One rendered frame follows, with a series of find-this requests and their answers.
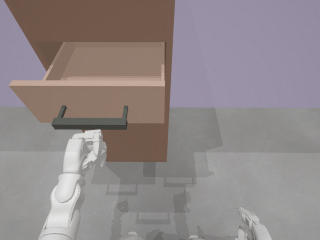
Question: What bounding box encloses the robot right hand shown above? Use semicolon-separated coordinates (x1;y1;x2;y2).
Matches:
235;207;272;240

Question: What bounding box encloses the robot left forearm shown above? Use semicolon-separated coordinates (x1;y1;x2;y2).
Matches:
38;172;86;240

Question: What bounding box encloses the handle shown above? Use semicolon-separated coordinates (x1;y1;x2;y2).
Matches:
51;105;128;130

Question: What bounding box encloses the robot left hand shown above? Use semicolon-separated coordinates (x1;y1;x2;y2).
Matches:
63;129;107;178

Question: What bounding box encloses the cabinet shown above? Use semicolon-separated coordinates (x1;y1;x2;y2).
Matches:
4;0;175;162

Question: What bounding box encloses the robot left shin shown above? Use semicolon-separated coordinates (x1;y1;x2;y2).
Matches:
128;232;138;236

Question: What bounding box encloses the drawer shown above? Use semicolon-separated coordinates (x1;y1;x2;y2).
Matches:
9;42;165;124

